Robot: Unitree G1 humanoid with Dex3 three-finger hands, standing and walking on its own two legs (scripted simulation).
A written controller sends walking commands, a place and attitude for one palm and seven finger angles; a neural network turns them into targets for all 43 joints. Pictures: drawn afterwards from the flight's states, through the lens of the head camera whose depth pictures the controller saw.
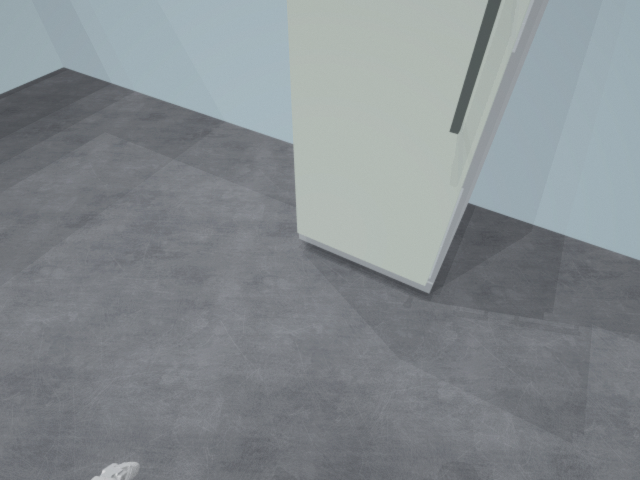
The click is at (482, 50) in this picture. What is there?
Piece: fridge door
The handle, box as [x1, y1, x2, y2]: [450, 0, 500, 133]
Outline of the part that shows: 500,0 488,0 450,128 450,131 457,133 460,128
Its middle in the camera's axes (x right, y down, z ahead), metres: +0.33 -0.40 +0.78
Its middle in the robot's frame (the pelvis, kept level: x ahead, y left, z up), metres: +0.89 -0.28 +0.18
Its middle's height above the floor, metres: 0.95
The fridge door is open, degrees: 0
